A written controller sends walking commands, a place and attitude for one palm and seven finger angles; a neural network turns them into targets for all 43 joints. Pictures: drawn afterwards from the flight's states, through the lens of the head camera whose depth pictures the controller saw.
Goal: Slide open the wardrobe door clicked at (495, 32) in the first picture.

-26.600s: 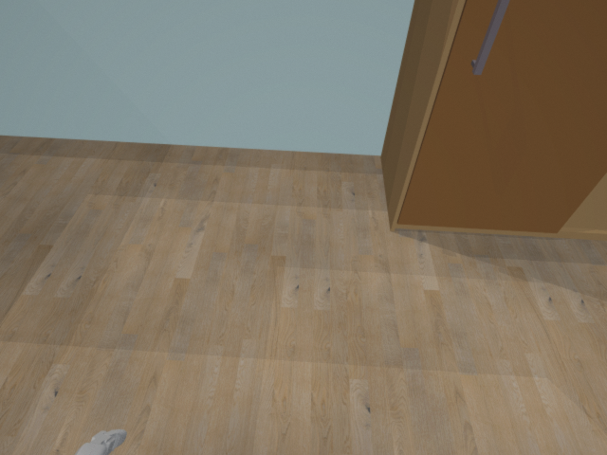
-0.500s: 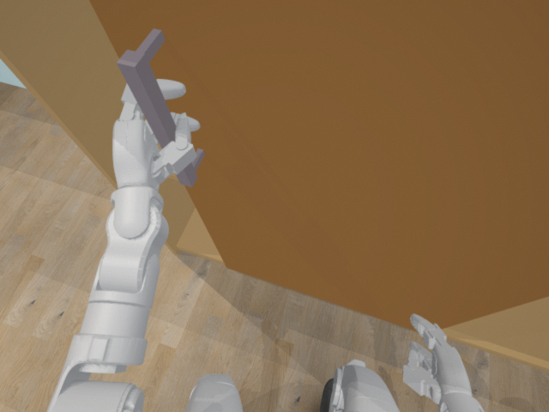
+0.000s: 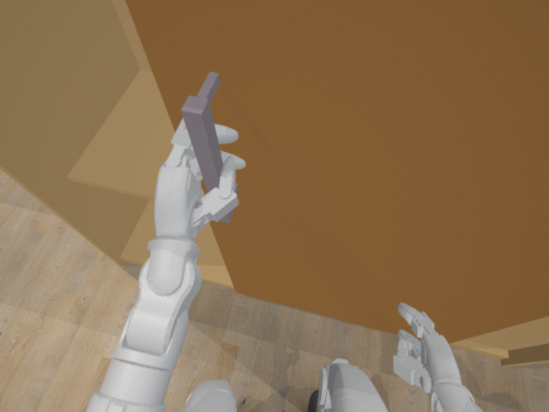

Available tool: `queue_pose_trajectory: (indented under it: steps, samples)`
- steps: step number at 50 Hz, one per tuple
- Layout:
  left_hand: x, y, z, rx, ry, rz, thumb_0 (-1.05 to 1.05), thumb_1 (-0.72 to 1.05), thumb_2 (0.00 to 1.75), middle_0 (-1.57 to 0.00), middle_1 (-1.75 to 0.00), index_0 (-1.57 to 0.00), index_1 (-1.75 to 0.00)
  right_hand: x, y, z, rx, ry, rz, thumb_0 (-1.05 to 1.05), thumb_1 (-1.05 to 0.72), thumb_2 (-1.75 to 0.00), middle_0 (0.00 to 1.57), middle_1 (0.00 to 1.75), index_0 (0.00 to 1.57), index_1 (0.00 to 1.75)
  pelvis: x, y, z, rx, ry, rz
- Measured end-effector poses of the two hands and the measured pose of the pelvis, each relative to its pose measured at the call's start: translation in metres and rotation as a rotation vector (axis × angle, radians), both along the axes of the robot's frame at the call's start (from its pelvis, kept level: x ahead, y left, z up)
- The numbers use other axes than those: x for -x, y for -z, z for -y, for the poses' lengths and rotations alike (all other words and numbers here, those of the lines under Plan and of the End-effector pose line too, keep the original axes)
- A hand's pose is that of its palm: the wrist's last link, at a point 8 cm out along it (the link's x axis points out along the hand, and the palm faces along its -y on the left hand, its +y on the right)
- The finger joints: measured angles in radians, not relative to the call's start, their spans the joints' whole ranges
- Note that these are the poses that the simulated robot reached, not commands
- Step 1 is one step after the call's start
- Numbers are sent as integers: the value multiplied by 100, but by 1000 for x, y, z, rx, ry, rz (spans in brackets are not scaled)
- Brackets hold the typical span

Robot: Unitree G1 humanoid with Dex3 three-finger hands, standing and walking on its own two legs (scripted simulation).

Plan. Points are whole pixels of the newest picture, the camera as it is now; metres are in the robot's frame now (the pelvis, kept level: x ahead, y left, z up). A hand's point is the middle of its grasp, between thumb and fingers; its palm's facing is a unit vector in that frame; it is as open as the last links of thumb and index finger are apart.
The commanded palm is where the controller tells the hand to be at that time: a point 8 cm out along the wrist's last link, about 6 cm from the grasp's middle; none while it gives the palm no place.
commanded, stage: step sideways, sliding the door along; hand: left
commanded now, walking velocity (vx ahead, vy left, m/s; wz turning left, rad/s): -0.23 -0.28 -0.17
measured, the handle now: (219, 160) +0.38 +0.14 +0.11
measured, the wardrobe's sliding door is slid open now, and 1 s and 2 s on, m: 0.46 0.52 0.51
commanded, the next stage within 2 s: stop walking and hold the door there in 0.50 s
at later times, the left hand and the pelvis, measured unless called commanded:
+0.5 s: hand (288, 202) +0.33 +0.04 +0.12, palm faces +0.37 -0.93 -0.05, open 6.7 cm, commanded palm +0.29 +0.01 +0.12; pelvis -0.05 -0.16 +0.00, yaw -3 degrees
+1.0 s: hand (278, 201) +0.33 +0.06 +0.12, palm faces +0.53 -0.77 -0.35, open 6.6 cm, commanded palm +0.28 +0.09 +0.10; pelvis -0.05 -0.26 +0.00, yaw -9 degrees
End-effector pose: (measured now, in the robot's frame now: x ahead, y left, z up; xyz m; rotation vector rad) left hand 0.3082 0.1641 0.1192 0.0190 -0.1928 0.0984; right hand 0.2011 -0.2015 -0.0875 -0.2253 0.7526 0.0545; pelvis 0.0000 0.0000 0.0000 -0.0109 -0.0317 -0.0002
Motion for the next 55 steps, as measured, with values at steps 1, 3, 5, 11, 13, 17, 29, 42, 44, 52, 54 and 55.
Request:
queue_pose_trajectory:
  steps: [1,3,5,11,13,17,29,42,44,52,54,55]
  samples:
    - [1,-1,10,-6,14,-9,3,78,80,-39,-140,-28,-138,3,-1,4,-14,3,4,1,-91,-89,20,30,20,30,1,-1,6,9,13,2]
    - [3,-2,29,-31,41,-21,3,78,80,-39,-140,-28,-138,8,0,14,-42,16,11,1,-90,-89,20,30,20,30,2,-3,21,23,37,4]
    - [4,-3,49,-70,60,-23,2,76,78,-40,-140,-28,-138,12,2,28,-73,35,20,1,-90,-89,20,30,20,30,3,-1,40,30,55,4]
    - [10,-4,65,-112,-158,-39,0,76,81,-44,-140,-20,-138,24,25,89,-125,75,23,1,-90,-89,20,30,20,30,15,10,104,19,52,8]
    - [12,-6,69,-101,-211,-78,0,76,81,-44,-140,-16,-137,30,25,113,-90,92,3,1,-90,-89,20,30,20,30,21,4,114,-19,61,-21]
    - [14,-6,74,-73,-265,-100,0,78,83,-40,-138,-11,-138,49,17,155,-11,137,-19,1,-91,-89,20,30,20,30,34,-6,127,-43,58,-55]
    - [16,-5,80,-26,-324,-75,2,79,84,-29,-139,-10,-130,93,-6,217,77,125,-119,2,-91,-89,20,30,20,30,42,-10,185,63,84,-14]
    - [21,-17,79,-323,-519,-222,-13,64,80,-37,-127,-19,-133,90,18,328,16,329,5,1,-90,-89,21,30,20,30,36,4,260,-4,167,-11]
    - [21,-19,80,-329,-534,-251,-13,64,78,-37,-126,-21,-133,102,16,346,46,377,1,1,-90,-89,20,30,20,30,39,1,260,-24,170,-10]
    - [21,-16,76,-257,-497,-210,-11,63,80,-36,-130,-26,-131,172,-4,372,181,454,-60,1,-91,-89,20,30,19,30,58,1,254,-20,160,7]
    - [20,-13,74,-235,-467,-173,-10,62,81,-36,-132,-25,-130,189,-6,369,215,467,-62,1,-91,-89,20,30,20,30,62,7,247,7,163,7]
    - [20,-12,74,-228,-456,-163,-10,63,81,-36,-133,-25,-130,197,-7,366,222,478,-67,1,-91,-89,20,30,20,30,66,8,243,8,168,14]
